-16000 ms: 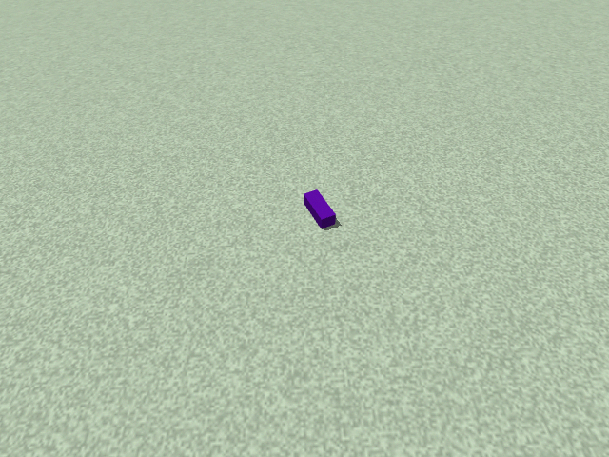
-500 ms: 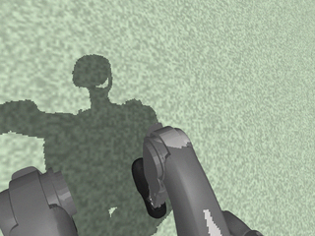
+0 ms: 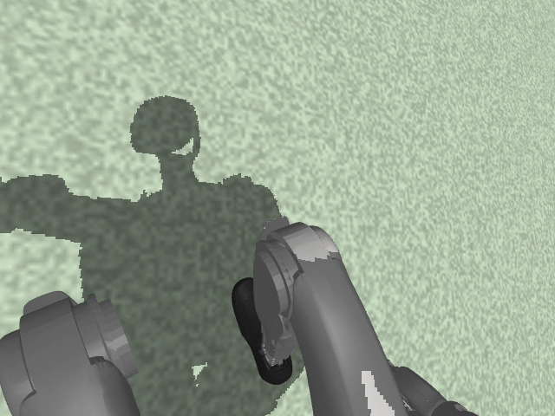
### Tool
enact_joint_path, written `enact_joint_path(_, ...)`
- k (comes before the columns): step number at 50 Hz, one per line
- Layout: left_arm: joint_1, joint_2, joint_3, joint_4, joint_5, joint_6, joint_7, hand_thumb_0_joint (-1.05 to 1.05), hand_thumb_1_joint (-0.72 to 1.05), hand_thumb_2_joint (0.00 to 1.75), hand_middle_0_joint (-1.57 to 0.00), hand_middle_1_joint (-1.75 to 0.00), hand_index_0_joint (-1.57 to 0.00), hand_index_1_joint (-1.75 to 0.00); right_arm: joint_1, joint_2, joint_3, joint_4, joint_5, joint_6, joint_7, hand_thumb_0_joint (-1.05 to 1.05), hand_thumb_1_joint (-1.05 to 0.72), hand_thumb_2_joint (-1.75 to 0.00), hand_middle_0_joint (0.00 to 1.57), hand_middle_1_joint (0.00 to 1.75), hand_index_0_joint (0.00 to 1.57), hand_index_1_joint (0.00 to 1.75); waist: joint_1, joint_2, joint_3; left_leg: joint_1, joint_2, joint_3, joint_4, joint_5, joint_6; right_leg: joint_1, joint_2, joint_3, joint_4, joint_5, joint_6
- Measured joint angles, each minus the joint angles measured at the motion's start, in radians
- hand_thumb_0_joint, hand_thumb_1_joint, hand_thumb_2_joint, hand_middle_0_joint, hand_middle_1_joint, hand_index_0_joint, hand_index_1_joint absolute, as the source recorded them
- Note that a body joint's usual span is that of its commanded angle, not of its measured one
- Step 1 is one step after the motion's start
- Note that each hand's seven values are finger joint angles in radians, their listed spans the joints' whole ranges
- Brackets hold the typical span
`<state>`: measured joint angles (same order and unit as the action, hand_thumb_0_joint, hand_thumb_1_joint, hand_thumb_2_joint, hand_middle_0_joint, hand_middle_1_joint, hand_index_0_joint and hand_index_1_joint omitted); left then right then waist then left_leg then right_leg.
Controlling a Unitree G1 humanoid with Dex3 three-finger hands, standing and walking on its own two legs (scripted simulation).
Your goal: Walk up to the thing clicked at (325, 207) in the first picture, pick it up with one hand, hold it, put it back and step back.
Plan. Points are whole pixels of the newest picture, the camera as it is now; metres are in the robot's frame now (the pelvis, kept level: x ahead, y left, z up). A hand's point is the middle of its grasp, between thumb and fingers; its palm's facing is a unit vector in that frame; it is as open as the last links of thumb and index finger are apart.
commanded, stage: close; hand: left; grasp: from above
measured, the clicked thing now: out of the picture +0.46 +0.36 -0.27
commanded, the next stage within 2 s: settle in 0.76 s
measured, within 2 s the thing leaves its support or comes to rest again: leaves its support in 1.26 s
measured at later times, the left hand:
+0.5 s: hand out of the picture +0.44 +0.35 -0.24, palm faces -0.45 -0.16 -0.88, open 10.4 cm
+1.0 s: hand out of the picture +0.44 +0.35 -0.24, palm faces -0.44 -0.16 -0.88, open 10.1 cm
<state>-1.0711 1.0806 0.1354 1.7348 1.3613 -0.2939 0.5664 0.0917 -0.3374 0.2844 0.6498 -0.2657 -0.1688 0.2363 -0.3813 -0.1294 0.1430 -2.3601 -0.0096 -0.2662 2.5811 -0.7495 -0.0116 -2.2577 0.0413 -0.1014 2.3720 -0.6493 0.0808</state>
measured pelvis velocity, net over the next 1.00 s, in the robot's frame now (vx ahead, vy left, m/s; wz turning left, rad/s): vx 0.00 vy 0.00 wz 0.00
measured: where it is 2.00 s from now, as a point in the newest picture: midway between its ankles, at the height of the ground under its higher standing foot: (201, 391)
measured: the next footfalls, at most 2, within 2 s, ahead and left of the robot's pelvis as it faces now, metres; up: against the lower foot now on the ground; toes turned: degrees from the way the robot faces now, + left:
none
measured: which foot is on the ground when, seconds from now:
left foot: down 0.00-1.00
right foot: down 0.00-1.00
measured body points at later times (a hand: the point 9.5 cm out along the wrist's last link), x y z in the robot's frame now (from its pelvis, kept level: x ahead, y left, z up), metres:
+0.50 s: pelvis +0.00 +0.00 +0.00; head +0.27 +0.14 +0.33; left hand +0.46 +0.36 -0.19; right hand +0.06 -0.25 -0.05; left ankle +0.05 +0.12 -0.26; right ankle +0.12 -0.14 -0.26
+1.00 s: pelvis +0.00 +0.00 +0.00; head +0.27 +0.14 +0.33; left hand +0.46 +0.36 -0.19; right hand +0.07 -0.25 -0.06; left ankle +0.05 +0.12 -0.26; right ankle +0.12 -0.14 -0.26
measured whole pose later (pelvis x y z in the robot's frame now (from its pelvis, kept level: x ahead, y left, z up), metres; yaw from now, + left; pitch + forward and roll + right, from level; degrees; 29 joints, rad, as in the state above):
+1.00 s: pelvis +0.00 +0.00 +0.00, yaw +0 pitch +29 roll -15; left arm -1.08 1.08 0.15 1.71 1.35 -0.29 0.54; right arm 0.08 -0.34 0.30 0.62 -0.27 -0.15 0.22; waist -0.38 -0.12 0.15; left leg -2.37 -0.01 -0.26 2.58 -0.74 0.00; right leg -2.26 0.04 -0.10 2.37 -0.64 0.08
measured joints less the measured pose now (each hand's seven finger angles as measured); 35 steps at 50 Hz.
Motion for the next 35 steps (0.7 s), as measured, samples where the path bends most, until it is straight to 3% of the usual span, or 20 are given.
enact_joint_path(20, -0.001, 0.001, 0.009, -0.012, -0.011, 0.010, -0.010, -0.01, -0.01, 0.76, -0.38, -0.90, -0.44, -0.86, -0.004, 0.000, 0.006, -0.010, 0.004, -0.004, -0.003, 0.00, -0.89, -0.89, 0.20, 0.30, 0.20, 0.30, -0.002, 0.003, 0.009, -0.003, 0.001, 0.001, 0.002, 0.003, 0.006, 0.002, 0.000, -0.001, -0.002, 0.002, 0.000)
enact_joint_path(35, 0.002, -0.002, 0.002, -0.024, -0.015, 0.006, -0.017, 0.00, 0.03, 0.62, -0.46, -0.80, -0.52, -0.75, 0.003, 0.001, 0.010, -0.016, 0.006, 0.011, -0.008, 0.00, -0.89, -0.89, 0.20, 0.30, 0.20, 0.30, 0.000, 0.004, 0.004, -0.004, 0.002, 0.003, -0.001, 0.006, 0.009, 0.003, 0.000, -0.001, -0.007, 0.005, -0.003)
